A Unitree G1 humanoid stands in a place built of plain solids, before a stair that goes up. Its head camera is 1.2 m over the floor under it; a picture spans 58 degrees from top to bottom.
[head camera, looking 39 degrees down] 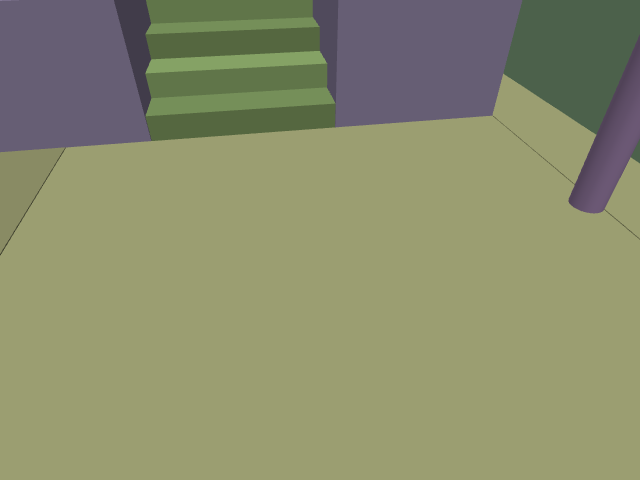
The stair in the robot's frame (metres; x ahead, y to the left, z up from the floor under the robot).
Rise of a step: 0.16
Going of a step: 0.29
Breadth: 1.15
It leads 10 degrees to the left of straight ahead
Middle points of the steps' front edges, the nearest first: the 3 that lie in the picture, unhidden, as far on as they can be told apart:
2.55 0.47 0.16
2.83 0.52 0.31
3.12 0.57 0.47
